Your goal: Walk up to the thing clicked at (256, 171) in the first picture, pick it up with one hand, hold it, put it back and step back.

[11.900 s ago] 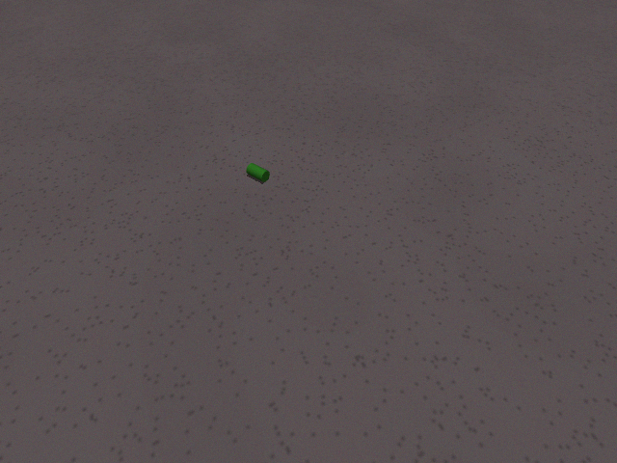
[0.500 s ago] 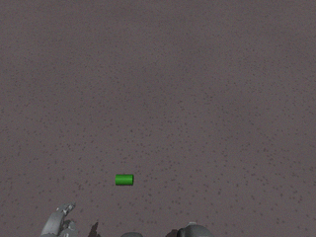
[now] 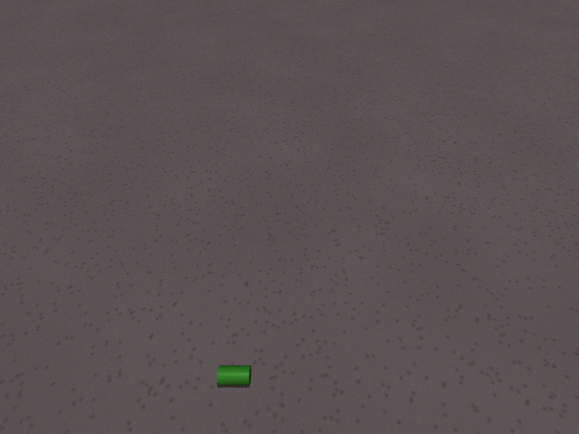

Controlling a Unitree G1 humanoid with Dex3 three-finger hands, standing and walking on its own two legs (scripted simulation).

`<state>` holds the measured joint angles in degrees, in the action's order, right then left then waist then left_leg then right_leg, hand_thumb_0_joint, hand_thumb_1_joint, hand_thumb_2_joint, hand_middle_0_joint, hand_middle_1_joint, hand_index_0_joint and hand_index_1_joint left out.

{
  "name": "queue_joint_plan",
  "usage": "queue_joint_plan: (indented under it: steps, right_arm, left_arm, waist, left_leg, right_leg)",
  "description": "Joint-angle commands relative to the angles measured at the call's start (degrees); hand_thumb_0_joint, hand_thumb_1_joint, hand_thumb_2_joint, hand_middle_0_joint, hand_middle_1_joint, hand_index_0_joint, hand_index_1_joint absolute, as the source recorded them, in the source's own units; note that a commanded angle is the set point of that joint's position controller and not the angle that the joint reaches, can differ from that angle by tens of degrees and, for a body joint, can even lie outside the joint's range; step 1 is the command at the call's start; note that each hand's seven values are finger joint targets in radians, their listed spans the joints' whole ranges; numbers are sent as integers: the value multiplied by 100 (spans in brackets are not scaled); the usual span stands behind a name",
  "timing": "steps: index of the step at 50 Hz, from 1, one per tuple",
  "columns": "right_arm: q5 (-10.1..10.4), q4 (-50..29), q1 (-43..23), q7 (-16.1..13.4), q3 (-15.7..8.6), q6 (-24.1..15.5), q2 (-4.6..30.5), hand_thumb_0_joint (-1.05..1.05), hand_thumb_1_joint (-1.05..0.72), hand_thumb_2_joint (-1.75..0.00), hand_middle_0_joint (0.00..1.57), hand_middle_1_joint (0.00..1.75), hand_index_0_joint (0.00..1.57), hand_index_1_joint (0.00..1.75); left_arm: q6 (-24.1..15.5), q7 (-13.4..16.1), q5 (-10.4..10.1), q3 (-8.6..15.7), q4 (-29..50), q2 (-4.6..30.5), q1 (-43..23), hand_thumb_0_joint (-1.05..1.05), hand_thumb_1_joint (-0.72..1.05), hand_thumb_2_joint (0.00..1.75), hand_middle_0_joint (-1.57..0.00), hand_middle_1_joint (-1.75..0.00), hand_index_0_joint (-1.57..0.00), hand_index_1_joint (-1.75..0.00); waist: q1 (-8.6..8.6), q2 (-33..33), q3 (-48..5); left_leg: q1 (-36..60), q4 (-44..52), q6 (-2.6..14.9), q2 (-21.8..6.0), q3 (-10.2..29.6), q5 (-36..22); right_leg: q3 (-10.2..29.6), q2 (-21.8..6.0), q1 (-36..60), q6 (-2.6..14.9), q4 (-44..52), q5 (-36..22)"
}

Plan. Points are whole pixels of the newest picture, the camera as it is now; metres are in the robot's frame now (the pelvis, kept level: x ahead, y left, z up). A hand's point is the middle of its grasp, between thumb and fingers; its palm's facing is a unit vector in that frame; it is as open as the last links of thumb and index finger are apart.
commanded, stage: walk up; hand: left
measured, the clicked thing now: (234, 375) +0.46 +0.22 -0.74
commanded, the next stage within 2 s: none
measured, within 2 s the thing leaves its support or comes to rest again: neither
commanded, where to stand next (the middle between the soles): +0.08 -0.01 m, yaw +0 degrees
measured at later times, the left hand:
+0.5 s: hand (163, 416) +0.19 +0.22 -0.14, palm faces -0.07 -0.91 -0.40, open 7.4 cm
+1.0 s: hand out of the picture +0.04 +0.26 -0.16, palm faces -0.11 -0.93 -0.35, open 7.4 cm
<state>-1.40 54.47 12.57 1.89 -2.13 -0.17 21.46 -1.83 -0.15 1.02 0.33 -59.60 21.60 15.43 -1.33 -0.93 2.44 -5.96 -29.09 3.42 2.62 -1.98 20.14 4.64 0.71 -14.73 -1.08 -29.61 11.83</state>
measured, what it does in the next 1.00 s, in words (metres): steps on the spot: right foot, then left foot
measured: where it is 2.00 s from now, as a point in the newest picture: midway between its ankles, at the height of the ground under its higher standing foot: outside the picture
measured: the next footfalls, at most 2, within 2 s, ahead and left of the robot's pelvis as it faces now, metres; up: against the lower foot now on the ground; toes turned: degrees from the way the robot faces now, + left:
right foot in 0.34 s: +0.19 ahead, -0.13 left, +0.00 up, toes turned -3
left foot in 0.72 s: +0.07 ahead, +0.11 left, +0.00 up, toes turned +0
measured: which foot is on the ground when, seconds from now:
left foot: down 0.00-0.38, up 0.40-0.70, down 0.72-1.00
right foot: down 0.00-0.18, up 0.20-0.32, down 0.34-0.72, up 0.74-1.00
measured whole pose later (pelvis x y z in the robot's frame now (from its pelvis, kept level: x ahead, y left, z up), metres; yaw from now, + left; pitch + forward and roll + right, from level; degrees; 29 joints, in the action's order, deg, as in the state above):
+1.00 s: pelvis -0.03 -0.02 -0.01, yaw -4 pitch -3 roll -1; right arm -3.3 48.9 15.8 1.3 -3.4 -2.0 22.7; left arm 2.7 -2.7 1.9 4.6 -54.1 25.3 14.7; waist 1.0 2.4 4.7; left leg -18.3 -36.3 3.2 -4.0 -1.9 16.7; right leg 2.8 1.8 -18.0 -0.5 -52.1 33.3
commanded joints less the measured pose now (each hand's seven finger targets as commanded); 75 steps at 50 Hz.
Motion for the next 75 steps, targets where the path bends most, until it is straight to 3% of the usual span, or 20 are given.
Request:
queue_joint_plan:
  steps: [1,5,9,16,18,20,24,30,34,37,41,48,52,54,55,56,59,70,74,75]
  right_arm:
    - [48,-443,-237,-152,-365,-120,1253,0,-90,-90,20,30,20,30]
    - [76,-408,-213,-195,-433,-99,1219,0,-90,-90,20,30,20,30]
    - [13,-353,686,-107,-671,-257,1672,0,-90,-90,20,30,20,30]
    - [128,-678,-38,-215,-429,-234,1278,0,-90,-90,20,30,20,30]
    - [334,-761,-12,-227,-264,-190,893,0,-90,-90,20,30,20,30]
    - [253,-574,465,-351,-316,43,1010,0,-90,-90,20,30,20,30]
    - [219,-165,799,-357,-266,116,1082,0,-90,-90,20,30,20,30]
    - [153,-254,865,-463,-342,125,1182,0,-90,-90,20,30,20,30]
    - [39,-162,1297,-436,-438,60,1150,0,-90,-90,20,30,20,30]
    - [-123,-766,188,-428,-696,-31,2394,0,-90,-90,20,30,20,30]
    - [-129,-822,-475,-572,-587,-215,1767,0,-90,-90,20,30,20,30]
    - [-220,-793,829,-145,-703,-232,1971,0,-90,-90,20,30,20,30]
    - [-168,-1166,-59,-23,-649,-82,1881,0,-90,-90,20,30,20,30]
    - [-96,-1406,-175,-34,-416,7,1029,0,-90,-90,20,30,20,30]
    - [-7,-1609,-506,-65,-412,3,1092,0,-90,-90,20,30,20,30]
    - [53,-1489,-564,-53,-509,-28,1464,0,-90,-90,20,30,20,30]
    - [92,-964,514,89,-622,-48,1589,0,-90,-90,20,30,20,30]
    - [39,-1127,-253,147,-392,-41,1030,0,-90,-90,20,30,20,30]
    - [25,-744,660,-14,-479,-166,1281,0,-90,-90,20,30,20,30]
    - [-20,-701,1053,-92,-610,-200,1675,0,-90,-90,20,30,20,30]
  left_arm:
    - [-269,126,-69,275,468,1288,-366,0,90,90,-20,-30,-20,-30]
    - [-235,207,-104,268,483,1354,-387,0,90,90,-20,-30,-20,-30]
    - [-153,40,8,296,979,1221,-1122,0,90,90,-20,-30,-20,-30]
    - [-262,9,-5,347,862,884,-547,0,90,90,-20,-30,-20,-30]
    - [-226,127,-44,545,669,1395,230,0,90,90,-20,-30,-20,-30]
    - [-219,210,-105,504,919,1698,-268,0,90,90,-20,-30,-20,-30]
    - [18,240,-41,378,1212,1226,-1332,0,90,90,-20,-30,-20,-30]
    - [410,153,104,587,1560,1343,-1370,0,90,90,-20,-30,-20,-30]
    - [600,104,33,567,1770,1284,-1942,0,90,90,-20,-30,-20,-30]
    - [717,154,-28,670,1736,1193,-1600,0,90,90,-20,-30,-20,-30]
    - [652,61,-43,781,1285,1388,-766,0,90,90,-20,-30,-20,-30]
    - [98,-252,75,736,1367,1449,-945,0,90,90,-20,-30,-20,-30]
    - [-54,-211,5,740,778,1216,919,0,90,90,-20,-30,-20,-30]
    - [-140,-75,140,986,568,1926,1983,0,90,90,-20,-30,-20,-30]
    - [-183,-1,145,988,952,2253,1358,0,90,90,-20,-30,-20,-30]
    - [-242,22,98,955,1129,2326,800,0,90,90,-20,-30,-20,-30]
    - [-416,66,23,815,1236,1943,252,0,90,90,-20,-30,-20,-30]
    - [-339,136,4,667,1362,1546,794,0,90,90,-20,-30,-20,-30]
    - [-220,181,-117,525,1483,1423,681,0,90,90,-20,-30,-20,-30]
    - [-241,200,-180,422,1572,1125,879,0,90,90,-20,-30,-20,-30]
  waist:
    - [102,-76,-166]
    - [140,93,-557]
    - [709,-674,595]
    - [50,-541,43]
    - [-373,369,-812]
    - [-30,582,-946]
    - [319,822,-259]
    - [168,1316,-749]
    - [556,960,-759]
    - [406,-1133,-112]
    - [-104,-447,-195]
    - [684,-1080,71]
    - [-207,-1132,-21]
    - [-669,1197,122]
    - [-580,811,702]
    - [-342,190,1273]
    - [289,342,972]
    - [-211,1214,712]
    - [391,253,-242]
    - [534,-774,-710]
  left_leg:
    - [-138,467,-2,-833,566,-1763]
    - [3,191,-113,-781,516,-2391]
    - [998,1474,989,-2104,2442,199]
    - [273,-455,202,-1027,321,-4948]
    - [-1230,-1866,-232,-473,238,-3152]
    - [-824,-3351,-277,-45,1109,1509]
    - [-955,-2793,-342,-147,755,1246]
    - [-1311,-2604,-395,-103,151,966]
    - [-498,-847,-236,-143,12,-306]
    - [-2207,1238,1280,-2864,3846,-1390]
    - [-1448,699,806,-1737,2157,210]
    - [197,1252,1088,-1908,2242,2129]
    - [-1386,659,655,-1271,1102,1945]
    - [-3975,-2531,11,-64,120,1921]
    - [-4649,-3024,-206,-3,1067,1103]
    - [-4312,-3084,-178,-270,1689,557]
    - [-3419,-2981,-332,-297,1491,-520]
    - [-1907,-1024,-264,-322,107,-837]
    - [166,200,85,-116,-60,-1888]
    - [1011,77,508,-992,1109,-3119]
  right_leg:
    - [466,-524,359,491,236,-1791]
    - [638,-773,620,729,-84,-2768]
    - [-127,96,-2483,412,-1724,1579]
    - [-951,85,34,467,314,-484]
    - [353,-851,2259,812,333,-3274]
    - [2068,-2403,1033,1791,639,-3832]
    - [485,-1551,-71,1319,653,-2325]
    - [441,-1656,131,1611,199,-3007]
    - [418,-1389,-883,1082,-504,-718]
    - [675,478,-1318,263,-4099,2591]
    - [840,402,-1728,225,-5046,1205]
    - [-278,42,-1723,84,-1592,2469]
    - [-1142,236,806,343,503,1122]
    - [1365,-957,2562,566,1646,2366]
    - [3420,-2355,1382,1040,2341,4328]
    - [3544,-2612,514,1189,2601,4698]
    - [1403,-1566,598,473,2237,2671]
    - [-647,-1307,602,884,598,-2868]
    - [-847,-961,214,613,-1618,-2838]
    - [-991,-490,-610,305,-3051,-1386]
